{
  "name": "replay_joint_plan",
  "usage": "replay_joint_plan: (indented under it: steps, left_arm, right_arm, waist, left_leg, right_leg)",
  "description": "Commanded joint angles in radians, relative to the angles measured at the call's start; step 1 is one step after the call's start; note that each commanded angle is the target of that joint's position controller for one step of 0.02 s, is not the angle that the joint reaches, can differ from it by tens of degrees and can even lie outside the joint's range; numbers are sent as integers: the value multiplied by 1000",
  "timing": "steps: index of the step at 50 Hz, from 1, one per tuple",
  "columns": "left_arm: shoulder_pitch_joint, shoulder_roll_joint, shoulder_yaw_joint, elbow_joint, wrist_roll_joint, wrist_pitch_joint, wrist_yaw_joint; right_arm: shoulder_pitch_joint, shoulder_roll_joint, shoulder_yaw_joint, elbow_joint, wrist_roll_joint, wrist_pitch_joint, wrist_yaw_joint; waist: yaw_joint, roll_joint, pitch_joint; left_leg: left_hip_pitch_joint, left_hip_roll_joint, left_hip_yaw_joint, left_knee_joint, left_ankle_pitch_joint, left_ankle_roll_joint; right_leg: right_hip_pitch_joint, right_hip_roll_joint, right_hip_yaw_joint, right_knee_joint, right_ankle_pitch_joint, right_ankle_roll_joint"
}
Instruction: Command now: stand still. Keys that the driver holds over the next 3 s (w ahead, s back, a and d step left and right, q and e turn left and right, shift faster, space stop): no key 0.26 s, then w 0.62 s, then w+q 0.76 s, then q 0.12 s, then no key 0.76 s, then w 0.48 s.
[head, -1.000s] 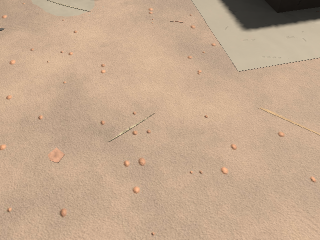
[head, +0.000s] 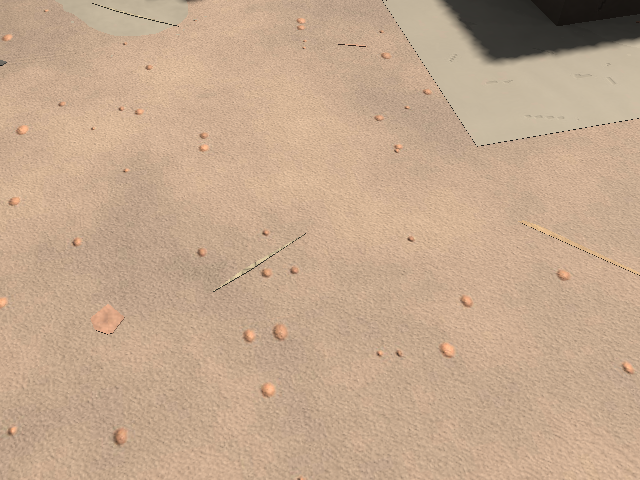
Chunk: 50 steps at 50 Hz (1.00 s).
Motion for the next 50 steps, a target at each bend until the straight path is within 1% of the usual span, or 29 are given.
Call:
replay_joint_plan:
  steps: [1, 13, 14, 16, 17, 19, 21, 23, 24, 25, 26, 27, 28, 30, 32, 33, 34, 36, 38, 40, 42, 43, 44, 45, 46, 47, 48, 49, 50]
  left_arm:
    - [17, 101, 16, -23, 1, -2, 6]
    - [34, 93, 11, -25, 4, 2, 12]
    - [53, 88, 10, -16, 4, 3, 13]
    - [78, 113, 21, -12, -8, 4, 16]
    - [79, 119, 24, -18, -10, -1, 15]
    - [110, 127, 30, -25, -17, -24, 8]
    - [160, 152, 41, -23, -22, -46, 1]
    - [132, 162, 45, -43, -22, -56, -3]
    - [66, 156, 43, -70, -24, -58, -5]
    - [-29, 131, 35, -107, -28, -61, -8]
    - [-106, 70, 21, -143, -34, -76, -10]
    - [-145, 54, 13, -181, -31, -103, -15]
    - [-157, 91, 22, -185, -27, -119, -18]
    - [-88, 84, 22, -168, -28, -136, -34]
    - [-116, 87, 26, -184, -21, -144, -45]
    - [-136, 72, 21, -194, -21, -142, -51]
    - [-162, 51, 14, -204, -21, -139, -57]
    - [-226, 20, -3, -234, -19, -130, -66]
    - [-258, 44, -3, -260, -22, -119, -70]
    - [-254, 89, 6, -277, -27, -114, -69]
    - [-151, 146, 34, -262, -24, -116, -65]
    - [-4, 185, 59, -219, -30, -114, -61]
    - [169, 227, 80, -173, -32, -108, -53]
    - [313, 337, 102, -151, -3, -102, -44]
    - [316, 285, 80, -138, 6, -103, -53]
    - [198, 216, 58, -151, -3, -113, -56]
    - [103, 162, 42, -172, -6, -120, -57]
    - [32, 126, 31, -176, 2, -130, -63]
    - [-4, 99, 24, -173, 12, -137, -65]
  right_arm:
    - [89, -83, -14, 1, -1, -5, -3]
    - [130, -63, -12, 14, -2, -18, -2]
    - [153, -53, -10, 25, -1, -18, -3]
    - [149, -62, -16, 13, 7, -16, -9]
    - [144, -62, -17, 1, 9, -20, -10]
    - [144, -43, -15, -17, 13, -42, -6]
    - [139, -20, -13, -33, 15, -66, 7]
    - [166, -11, -14, -35, 17, -79, 20]
    - [209, -10, -16, -24, 16, -83, 23]
    - [292, -26, -22, 1, 14, -87, 21]
    - [405, -94, -42, 35, 20, -93, 19]
    - [451, -197, -70, 37, 27, -100, 27]
    - [432, -169, -63, 25, 10, -108, 29]
    - [375, -124, -52, 2, 8, -120, 41]
    - [337, -88, -38, -12, 9, -106, 45]
    - [323, -71, -33, -22, 5, -97, 42]
    - [305, -67, -30, -34, 1, -90, 37]
    - [278, -106, -36, -59, -2, -88, 28]
    - [296, -156, -51, -57, 10, -95, 25]
    - [288, -165, -59, -54, 22, -98, 26]
    - [265, -175, -66, -57, 19, -91, 27]
    - [257, -167, -64, -63, 12, -85, 27]
    - [233, -166, -61, -83, 2, -84, 29]
    - [322, -29, -25, -110, -9, -95, 39]
    - [333, 7, -17, -95, 29, -123, 44]
    - [224, -83, -44, -130, 64, -137, 45]
    - [136, -112, -51, -155, 69, -138, 40]
    - [107, -108, -60, -156, 57, -126, 29]
    - [127, -93, -70, -147, 45, -105, 22]
  waist:
    - [-1, -10, 5]
    - [1, -6, 31]
    - [1, -10, 9]
    - [5, -23, 44]
    - [4, -39, 83]
    - [13, -74, 119]
    - [20, -123, 95]
    - [-12, -143, 71]
    - [-51, -124, 83]
    - [-105, -62, 104]
    - [-145, 115, 119]
    - [-157, 296, 142]
    - [-139, 215, 160]
    - [-83, 114, 120]
    - [-70, 84, 108]
    - [-69, 89, 109]
    - [-69, 94, 112]
    - [-71, 109, 117]
    - [-64, 137, 119]
    - [-34, 144, 120]
    - [41, 159, 34]
    - [111, 150, -62]
    - [189, 128, -163]
    - [156, -152, -352]
    - [145, -267, -448]
    - [118, -196, -239]
    - [85, -117, -130]
    - [43, -50, -69]
    - [2, -72, -45]
  left_leg:
    - [-116, -17, 25, -69, 188, 13]
    - [-157, -21, 27, -77, 109, 21]
    - [-150, -33, 41, -71, 18, 26]
    - [-197, -54, 56, -22, -214, 59]
    - [-239, -51, 48, -4, -296, 77]
    - [-312, -36, 32, 53, -301, 100]
    - [-337, -41, 52, 141, -204, 107]
    - [-236, -44, 55, 161, -138, 133]
    - [-132, -38, 39, 90, -140, 155]
    - [-23, -3, -30, -35, -197, 183]
    - [96, 104, -246, -189, -320, 234]
    - [194, 291, -542, -315, -273, 302]
    - [210, 336, -601, -299, -142, 316]
    - [286, 307, -486, -264, 71, 283]
    - [274, 262, -334, -295, 232, 242]
    - [236, 228, -268, -315, 255, 225]
    - [177, 192, -203, -326, 272, 211]
    - [19, 139, -108, -357, 277, 196]
    - [-34, 163, -100, -391, 284, 207]
    - [27, 194, -91, -359, 393, 195]
    - [93, 199, -47, -185, 778, 162]
    - [74, 167, -12, -7, 928, 140]
    - [-93, 131, 4, 229, 836, 107]
    - [-426, -25, 20, 663, 260, 47]
    - [-543, -101, -140, 897, -183, 59]
    - [-642, -40, -152, 974, -139, 86]
    - [-634, 24, -113, 950, -43, 108]
    - [-573, 66, -96, 891, 33, 113]
    - [-505, 98, -102, 829, 79, 121]
  right_leg:
    - [86, -48, 41, -71, 292, -31]
    - [48, -45, 41, -91, 139, -21]
    - [52, -36, 34, -98, 12, -23]
    - [-12, -28, 40, -103, -352, -46]
    - [-56, -49, 72, -120, -470, -62]
    - [-62, -117, 172, -156, -546, -101]
    - [-26, -209, 316, -213, -573, -153]
    - [-99, -255, 390, -259, -573, -177]
    - [-196, -226, 336, -239, -534, -154]
    - [-313, -146, 200, -141, -454, -101]
    - [-465, -20, 2, 125, -295, -24]
    - [-627, 13, -71, 343, -212, -1]
    - [-717, -38, 0, 503, -251, -15]
    - [-799, -92, 22, 635, -152, -42]
    - [-777, -126, 8, 579, -64, -41]
    - [-725, -126, -10, 503, -21, -33]
    - [-655, -113, -33, 417, 37, -22]
    - [-451, -69, -76, 236, 159, -8]
    - [-318, -46, -90, 161, 197, -12]
    - [-279, -41, -75, 92, 198, -36]
    - [-130, -1, -94, 65, 179, -73]
    - [54, 27, -108, 54, 179, -100]
    - [323, -45, -23, 68, 167, -132]
    - [674, -349, 437, -15, -28, -267]
    - [659, -462, 812, -256, -171, -327]
    - [484, -430, 672, -282, -195, -266]
    - [309, -400, 488, -289, -122, -223]
    - [155, -356, 356, -316, -26, -185]
    - [62, -306, 239, -340, 20, -151]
